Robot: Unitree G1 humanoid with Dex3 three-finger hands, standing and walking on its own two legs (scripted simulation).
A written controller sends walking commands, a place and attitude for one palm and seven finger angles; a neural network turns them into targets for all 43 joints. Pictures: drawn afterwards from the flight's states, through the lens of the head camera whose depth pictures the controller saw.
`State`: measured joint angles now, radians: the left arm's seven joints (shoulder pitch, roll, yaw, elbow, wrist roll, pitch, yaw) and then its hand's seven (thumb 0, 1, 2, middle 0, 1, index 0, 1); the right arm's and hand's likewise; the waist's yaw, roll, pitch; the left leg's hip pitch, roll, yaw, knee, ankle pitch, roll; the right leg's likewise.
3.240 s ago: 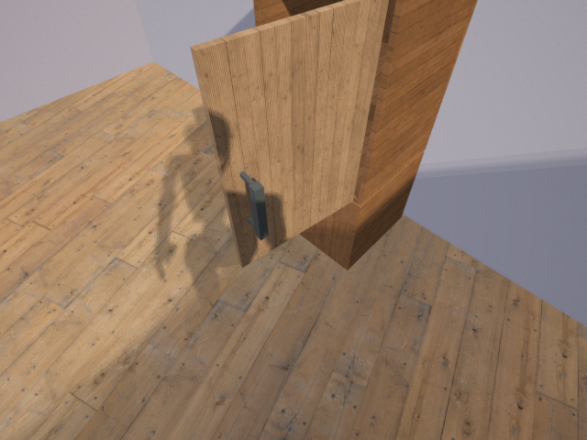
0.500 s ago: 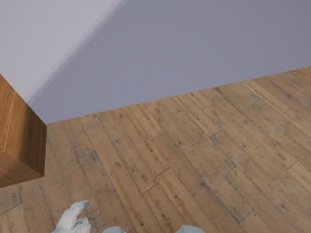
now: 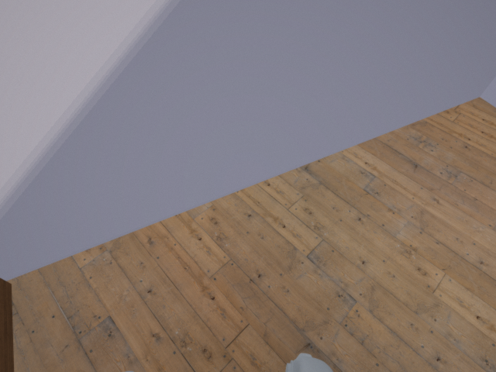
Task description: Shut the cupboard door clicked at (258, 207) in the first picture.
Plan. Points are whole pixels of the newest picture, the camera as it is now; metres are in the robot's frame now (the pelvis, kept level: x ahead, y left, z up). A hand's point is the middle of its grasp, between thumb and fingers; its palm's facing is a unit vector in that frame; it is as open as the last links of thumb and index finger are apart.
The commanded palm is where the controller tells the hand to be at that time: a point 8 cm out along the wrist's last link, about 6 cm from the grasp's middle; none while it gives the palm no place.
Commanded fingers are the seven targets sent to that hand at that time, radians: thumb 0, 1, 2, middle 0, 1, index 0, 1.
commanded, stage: walk to a spot facing it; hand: left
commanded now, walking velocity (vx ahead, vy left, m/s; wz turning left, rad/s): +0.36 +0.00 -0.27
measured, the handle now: out of the picture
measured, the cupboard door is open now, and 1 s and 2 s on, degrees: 81 81 81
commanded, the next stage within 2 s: turn to face it in 0.18 s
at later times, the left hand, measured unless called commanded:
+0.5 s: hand (179, 314) +0.24 +0.16 -0.20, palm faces +0.04 -0.98 -0.19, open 7.3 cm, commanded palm none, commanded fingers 0.00 0.90 0.90 -0.20 -0.30 -0.20 -0.30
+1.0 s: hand (199, 297) +0.27 +0.12 -0.17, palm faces +0.37 -0.90 -0.24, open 7.4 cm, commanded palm none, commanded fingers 0.00 0.90 0.90 -0.20 -0.30 -0.20 -0.30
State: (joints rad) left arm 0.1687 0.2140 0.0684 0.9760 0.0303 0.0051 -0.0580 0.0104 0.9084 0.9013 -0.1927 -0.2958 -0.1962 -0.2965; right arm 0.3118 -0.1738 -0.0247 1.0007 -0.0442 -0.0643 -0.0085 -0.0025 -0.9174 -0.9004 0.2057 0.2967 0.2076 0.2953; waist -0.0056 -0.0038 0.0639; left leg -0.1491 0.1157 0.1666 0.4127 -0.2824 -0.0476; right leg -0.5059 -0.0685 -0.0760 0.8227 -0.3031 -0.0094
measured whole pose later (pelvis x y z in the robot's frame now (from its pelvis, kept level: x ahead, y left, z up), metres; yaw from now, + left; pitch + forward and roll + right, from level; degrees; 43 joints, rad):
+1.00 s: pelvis +0.29 -0.09 +0.00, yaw +22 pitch +1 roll +3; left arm 0.22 0.20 0.04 0.93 0.02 0.00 0.02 0.00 0.90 0.90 -0.20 -0.30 -0.20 -0.30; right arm 0.10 -0.26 -0.06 0.92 -0.02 0.06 0.02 0.00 -0.92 -0.90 0.20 0.30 0.20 0.29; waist 0.00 -0.05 0.11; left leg -0.39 0.02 0.12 0.74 -0.39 -0.05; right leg -0.18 -0.13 -0.24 0.54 -0.35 -0.01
